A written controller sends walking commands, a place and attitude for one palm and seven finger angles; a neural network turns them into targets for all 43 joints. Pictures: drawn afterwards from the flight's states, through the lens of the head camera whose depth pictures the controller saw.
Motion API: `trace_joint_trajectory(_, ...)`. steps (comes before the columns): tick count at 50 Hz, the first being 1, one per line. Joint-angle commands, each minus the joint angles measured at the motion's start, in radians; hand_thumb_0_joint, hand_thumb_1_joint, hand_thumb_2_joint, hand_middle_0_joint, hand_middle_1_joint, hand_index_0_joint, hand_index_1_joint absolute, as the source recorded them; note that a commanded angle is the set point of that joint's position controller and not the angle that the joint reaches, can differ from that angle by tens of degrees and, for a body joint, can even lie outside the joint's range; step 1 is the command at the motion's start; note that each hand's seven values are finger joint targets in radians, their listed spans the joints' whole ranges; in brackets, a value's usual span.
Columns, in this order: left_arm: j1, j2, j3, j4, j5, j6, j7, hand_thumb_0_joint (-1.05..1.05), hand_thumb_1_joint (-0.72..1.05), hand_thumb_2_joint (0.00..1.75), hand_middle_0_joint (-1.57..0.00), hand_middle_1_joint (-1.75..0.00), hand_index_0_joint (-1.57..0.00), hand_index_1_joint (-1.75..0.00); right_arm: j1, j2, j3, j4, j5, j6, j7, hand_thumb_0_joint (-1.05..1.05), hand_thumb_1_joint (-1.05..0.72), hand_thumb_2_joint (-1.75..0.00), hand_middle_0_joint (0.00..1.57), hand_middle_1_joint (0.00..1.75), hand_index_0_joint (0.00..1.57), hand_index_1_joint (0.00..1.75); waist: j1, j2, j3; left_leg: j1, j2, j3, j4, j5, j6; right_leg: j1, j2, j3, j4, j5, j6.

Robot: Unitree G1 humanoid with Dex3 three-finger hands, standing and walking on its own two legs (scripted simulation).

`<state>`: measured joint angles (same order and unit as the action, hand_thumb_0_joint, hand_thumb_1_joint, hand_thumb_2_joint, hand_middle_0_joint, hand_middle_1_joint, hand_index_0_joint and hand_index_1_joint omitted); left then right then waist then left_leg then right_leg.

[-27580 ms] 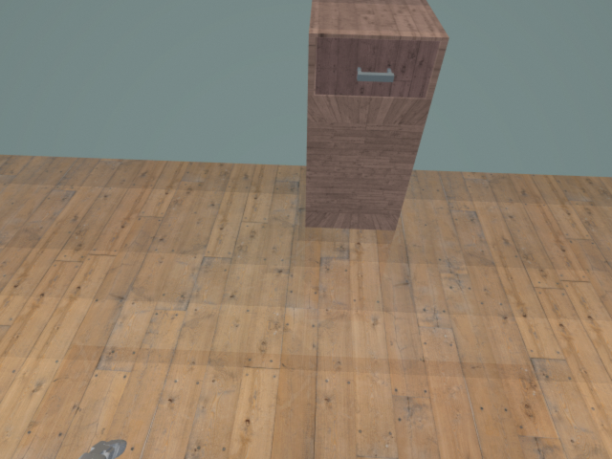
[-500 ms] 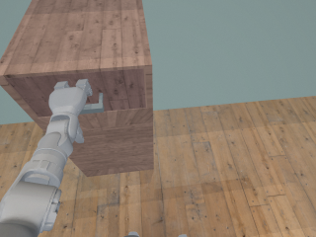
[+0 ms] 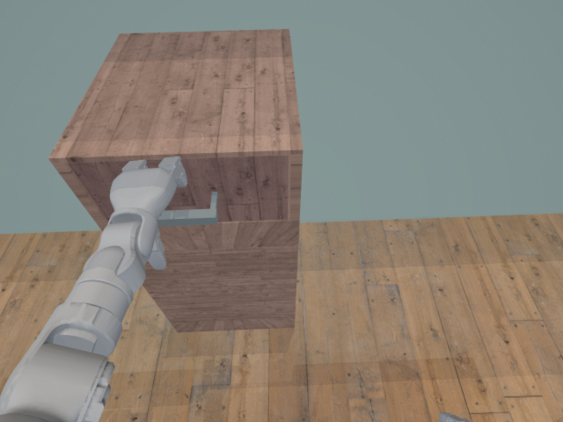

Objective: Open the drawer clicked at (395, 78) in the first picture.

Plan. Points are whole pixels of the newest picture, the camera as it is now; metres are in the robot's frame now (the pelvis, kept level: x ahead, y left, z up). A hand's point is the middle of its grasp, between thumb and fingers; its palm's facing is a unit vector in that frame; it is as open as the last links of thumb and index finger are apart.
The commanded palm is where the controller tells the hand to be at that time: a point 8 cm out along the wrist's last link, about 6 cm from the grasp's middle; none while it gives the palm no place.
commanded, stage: re-aim the fingers above the handle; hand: left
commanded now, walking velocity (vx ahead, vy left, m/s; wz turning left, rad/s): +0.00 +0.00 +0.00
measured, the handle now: (187, 208) +0.47 +0.19 -0.01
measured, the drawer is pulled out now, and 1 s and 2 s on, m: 0.00 0.00 0.00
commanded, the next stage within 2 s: none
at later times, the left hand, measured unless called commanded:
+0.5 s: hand (166, 210) +0.42 +0.20 +0.05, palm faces -0.07 -0.06 -1.00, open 13.8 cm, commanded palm +0.40 +0.21 +0.11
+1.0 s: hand (162, 208) +0.43 +0.21 +0.05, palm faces -0.06 -0.05 -1.00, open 13.7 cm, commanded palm +0.41 +0.20 +0.10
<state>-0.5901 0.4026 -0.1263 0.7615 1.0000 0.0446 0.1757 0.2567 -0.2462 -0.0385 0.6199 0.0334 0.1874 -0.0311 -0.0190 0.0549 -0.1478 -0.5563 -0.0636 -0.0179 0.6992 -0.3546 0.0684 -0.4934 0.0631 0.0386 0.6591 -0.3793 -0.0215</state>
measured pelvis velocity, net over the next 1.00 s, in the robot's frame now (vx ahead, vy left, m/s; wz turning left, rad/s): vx -0.01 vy -0.01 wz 0.01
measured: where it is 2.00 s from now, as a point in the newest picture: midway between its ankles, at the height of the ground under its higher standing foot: outside the picture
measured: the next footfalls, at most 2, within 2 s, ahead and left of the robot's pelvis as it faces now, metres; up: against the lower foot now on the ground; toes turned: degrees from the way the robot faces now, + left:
none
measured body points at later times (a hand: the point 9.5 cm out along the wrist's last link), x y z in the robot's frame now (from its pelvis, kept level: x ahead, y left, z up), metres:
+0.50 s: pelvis -0.01 -0.01 +0.00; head +0.04 -0.03 +0.45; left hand +0.42 +0.20 +0.10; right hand +0.05 -0.27 -0.14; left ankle -0.02 +0.08 -0.72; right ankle -0.04 -0.11 -0.72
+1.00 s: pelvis -0.01 -0.01 +0.00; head +0.04 -0.02 +0.44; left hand +0.42 +0.21 +0.10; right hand +0.06 -0.27 -0.14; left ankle -0.02 +0.08 -0.72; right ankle -0.04 -0.11 -0.72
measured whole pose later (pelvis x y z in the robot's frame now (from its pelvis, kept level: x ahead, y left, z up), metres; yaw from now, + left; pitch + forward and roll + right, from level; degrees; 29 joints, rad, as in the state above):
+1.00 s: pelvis -0.01 -0.01 +0.00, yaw +1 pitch +14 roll -1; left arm -0.68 0.42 -0.13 0.88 1.00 0.03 0.21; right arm 0.31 -0.25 -0.05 0.66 0.04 0.17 -0.04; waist -0.04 0.06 -0.15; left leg -0.61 -0.06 -0.03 0.72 -0.35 0.05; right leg -0.55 0.07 0.02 0.68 -0.38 -0.04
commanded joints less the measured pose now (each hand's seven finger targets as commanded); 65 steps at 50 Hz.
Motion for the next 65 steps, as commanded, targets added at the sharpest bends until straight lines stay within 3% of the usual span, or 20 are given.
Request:
trace_joint_trajectory(1, -0.424, 0.243, 0.105, -0.271, 0.011, -0.068, 0.032, 0.0, -0.5, 0.3, -0.3, -1.2, -0.3, -1.2, 0.036, -0.142, -0.057, -0.1, -0.011, -0.018, -0.024, 0.0, -0.9, -0.9, 0.2, 0.3, 0.2, 0.3, -0.016, -0.008, -0.328, 0.285, 0.036, -0.011, -0.03, 0.502, -0.017, 0.059, -0.005, -0.037, -0.045, 0.391, -0.033)
trace_joint_trajectory(5, -0.487, 0.177, 0.058, -0.332, 0.017, -0.105, 0.08, 0.0, -0.5, 0.3, -0.3, -1.2, -0.3, -1.2, 0.046, -0.129, -0.069, -0.08, -0.016, -0.033, -0.017, 0.0, -0.9, -0.9, 0.2, 0.3, 0.2, 0.3, -0.037, 0.061, -0.369, 0.366, 0.046, -0.036, 0.004, 0.58, -0.035, -0.039, 0.006, -0.05, -0.021, 0.355, -0.034)
trace_joint_trajectory(13, -0.471, 0.209, 0.091, -0.108, 0.028, 0.018, 0.126, 0.0, -0.5, 0.3, -0.3, -1.2, -0.3, -1.2, 0.059, -0.144, -0.06, -0.052, -0.013, -0.026, -0.011, 0.0, -0.9, -0.9, 0.2, 0.3, 0.2, 0.3, -0.034, -0.054, -0.31, 0.223, 0.032, -0.013, -0.02, 0.411, -0.025, 0.001, 0.007, -0.056, -0.026, 0.317, -0.034)
trace_joint_trajectory(16, -0.482, 0.235, 0.099, -0.105, 0.026, 0.035, 0.102, 0.0, -0.5, 0.3, -0.3, -1.2, -0.3, -1.2, 0.061, -0.151, -0.057, -0.063, -0.014, -0.022, -0.018, 0.0, -0.9, -0.9, 0.2, 0.3, 0.2, 0.3, -0.026, -0.055, -0.367, 0.212, 0.026, 0.0, -0.025, 0.405, -0.017, 0.071, -0.001, -0.039, -0.036, 0.358, -0.032)
trace_joint_trajectory(19, -0.461, 0.236, 0.095, -0.137, 0.012, 0.008, 0.065, 0.0, -0.5, 0.3, -0.3, -1.2, -0.3, -1.2, 0.063, -0.145, -0.055, -0.074, -0.01, -0.018, -0.025, 0.0, -0.9, -0.9, 0.2, 0.3, 0.2, 0.3, -0.027, -0.067, -0.387, 0.216, 0.026, 0.01, -0.026, 0.419, -0.008, 0.114, -0.007, -0.023, -0.046, 0.422, -0.022)
trace_joint_trajectory(22, -0.406, 0.229, 0.087, -0.098, 0.011, -0.017, 0.035, 0.0, -0.5, 0.3, -0.3, -1.2, -0.3, -1.2, 0.059, -0.144, -0.05, -0.077, -0.003, -0.015, -0.033, 0.0, -0.9, -0.9, 0.2, 0.3, 0.2, 0.3, -0.033, -0.11, -0.299, 0.163, 0.023, 0.013, -0.041, 0.377, -0.004, 0.116, -0.01, -0.02, -0.063, 0.417, -0.017)
trace_joint_trajectory(26, -0.411, 0.287, 0.141, -0.159, 0.009, -0.079, 0.039, 0.0, -0.5, 0.3, -0.3, -1.2, -0.3, -1.2, 0.065, -0.143, -0.055, -0.082, -0.007, -0.022, -0.037, 0.0, -0.9, -0.9, 0.2, 0.3, 0.2, 0.3, -0.014, -0.049, -0.298, 0.161, 0.021, 0.018, -0.044, 0.362, -0.003, 0.119, -0.011, -0.012, -0.064, 0.386, -0.027)
trace_joint_trajectory(30, -0.469, 0.305, 0.152, -0.156, 0.028, -0.106, 0.089, 0.0, -0.5, 0.3, -0.3, -1.2, -0.3, -1.2, 0.072, -0.137, -0.059, -0.069, -0.003, -0.036, -0.038, 0.0, -0.9, -0.9, 0.2, 0.3, 0.2, 0.3, -0.028, 0.012, -0.261, 0.153, 0.024, 0.012, -0.038, 0.313, -0.008, 0.033, -0.003, -0.019, -0.056, 0.293, -0.031)
trace_joint_trajectory(32, -0.508, 0.329, 0.165, -0.177, 0.04, -0.107, 0.116, 0.0, -0.5, 0.3, -0.3, -1.2, -0.3, -1.2, 0.08, -0.139, -0.062, -0.064, -0.004, -0.041, -0.037, 0.0, -0.9, -0.9, 0.2, 0.3, 0.2, 0.3, -0.029, 0.021, -0.326, 0.173, 0.023, 0.006, -0.034, 0.329, -0.011, 0.033, 0.0, -0.02, -0.044, 0.289, -0.029)
trace_joint_trajectory(37, -0.52, 0.284, 0.133, -0.127, 0.024, -0.067, 0.139, 0.0, -0.5, 0.3, -0.3, -1.2, -0.3, -1.2, 0.105, -0.145, -0.068, -0.046, -0.003, -0.053, -0.032, 0.0, -0.9, -0.9, 0.2, 0.3, 0.2, 0.3, -0.047, -0.013, -0.387, 0.198, 0.025, 0.007, -0.017, 0.362, -0.011, 0.035, 0.002, -0.027, -0.037, 0.326, -0.023)
trace_joint_trajectory(41, -0.517, 0.217, 0.072, -0.049, 0.009, -0.023, 0.104, 0.0, -0.5, 0.3, -0.3, -1.2, -0.3, -1.2, 0.114, -0.154, -0.067, -0.039, -0.003, -0.052, -0.027, 0.0, -0.9, -0.9, 0.2, 0.3, 0.2, 0.3, -0.071, -0.037, -0.334, 0.194, 0.029, 0.007, -0.02, 0.358, -0.009, 0.019, 0.002, -0.034, -0.051, 0.327, -0.023)
trace_joint_trajectory(46, -0.5, 0.156, 0.025, -0.05, 0.002, -0.021, 0.062, 0.0, -0.5, 0.3, -0.3, -1.2, -0.3, -1.2, 0.11, -0.149, -0.063, -0.046, -0.004, -0.041, -0.024, 0.0, -0.9, -0.9, 0.2, 0.3, 0.2, 0.3, -0.076, -0.057, -0.301, 0.207, 0.029, 0.004, -0.02, 0.382, -0.006, 0.02, -0.001, -0.036, -0.061, 0.354, -0.023)
trace_joint_trajectory(47, -0.502, 0.204, 0.06, -0.047, 0.012, -0.028, 0.057, 0.0, -0.5, 0.3, -0.3, -1.2, -0.3, -1.2, 0.109, -0.151, -0.061, -0.042, -0.001, -0.039, -0.026, 0.0, -0.9, -0.9, 0.2, 0.3, 0.2, 0.3, -0.066, -0.076, -0.302, 0.195, 0.029, 0.004, -0.022, 0.375, -0.005, 0.027, -0.002, -0.031, -0.06, 0.358, -0.019)
trace_joint_trajectory(51, -0.509, 0.158, 0.029, -0.127, 0.005, -0.066, 0.046, 0.0, -0.5, 0.3, -0.3, -1.2, -0.3, -1.2, 0.097, -0.142, -0.062, -0.063, -0.007, -0.038, -0.024, 0.0, -0.9, -0.9, 0.2, 0.3, 0.2, 0.3, -0.059, -0.021, -0.3, 0.223, 0.03, -0.001, -0.021, 0.4, -0.008, 0.015, -0.003, -0.034, -0.053, 0.352, -0.03)
trace_joint_trajectory(54, -0.487, 0.262, 0.129, -0.184, 0.018, -0.102, 0.078, 0.0, -0.5, 0.3, -0.3, -1.2, -0.3, -1.2, 0.091, -0.137, -0.064, -0.069, -0.011, -0.034, -0.022, 0.0, -0.9, -0.9, 0.2, 0.3, 0.2, 0.3, -0.026, 0.002, -0.367, 0.253, 0.032, -0.009, -0.011, 0.454, -0.015, 0.026, 0.003, -0.034, -0.028, 0.373, -0.031)
trace_joint_trajectory(57, -0.487, 0.337, 0.202, -0.174, 0.035, -0.102, 0.131, 0.0, -0.5, 0.3, -0.3, -1.2, -0.3, -1.2, 0.081, -0.135, -0.058, -0.064, -0.014, -0.037, -0.024, 0.0, -0.9, -0.9, 0.2, 0.3, 0.2, 0.3, -0.009, -0.008, -0.348, 0.191, 0.03, -0.006, -0.015, 0.439, -0.018, 0.038, 0.004, -0.036, -0.014, 0.369, -0.033)
trace_joint_trajectory(60, -0.466, 0.328, 0.199, -0.122, 0.049, -0.049, 0.175, 0.0, -0.5, 0.3, -0.3, -1.2, -0.3, -1.2, 0.074, -0.135, -0.055, -0.065, -0.013, -0.042, -0.024, 0.0, -0.9, -0.9, 0.2, 0.3, 0.2, 0.3, -0.007, -0.024, -0.318, 0.148, 0.028, 0.005, -0.023, 0.396, -0.019, 0.038, 0.008, -0.045, -0.015, 0.336, -0.035)
trace_joint_trajectory(62, -0.478, 0.341, 0.198, -0.123, 0.065, -0.017, 0.185, 0.0, -0.5, 0.3, -0.3, -1.2, -0.3, -1.2, 0.07, -0.137, -0.056, -0.067, -0.011, -0.041, -0.023, 0.0, -0.9, -0.9, 0.2, 0.3, 0.2, 0.3, -0.001, -0.003, -0.379, 0.176, 0.028, 0.008, -0.025, 0.417, -0.022, 0.053, 0.007, -0.041, -0.012, 0.346, -0.033)
trace_joint_trajectory(63, -0.477, 0.289, 0.159, -0.106, 0.056, 0.002, 0.181, 0.0, -0.5, 0.3, -0.3, -1.2, -0.3, -1.2, 0.077, -0.137, -0.059, -0.066, -0.011, -0.043, -0.021, 0.0, -0.9, -0.9, 0.2, 0.3, 0.2, 0.3, -0.018, -0.006, -0.358, 0.188, 0.031, 0.011, -0.021, 0.42, -0.021, 0.04, 0.009, -0.047, -0.017, 0.346, -0.033)
trace_joint_trajectory(65, -0.495, 0.302, 0.158, -0.084, 0.05, 0.027, 0.171, 0.0, -0.5, 0.3, -0.3, -1.2, -0.3, -1.2, 0.083, -0.144, -0.059, -0.059, -0.007, -0.041, -0.023, 0.0, -0.9, -0.9, 0.2, 0.3, 0.2, 0.3, -0.027, -0.032, -0.36, 0.191, 0.033, 0.011, -0.026, 0.404, -0.019, 0.047, 0.008, -0.045, -0.027, 0.335, -0.03)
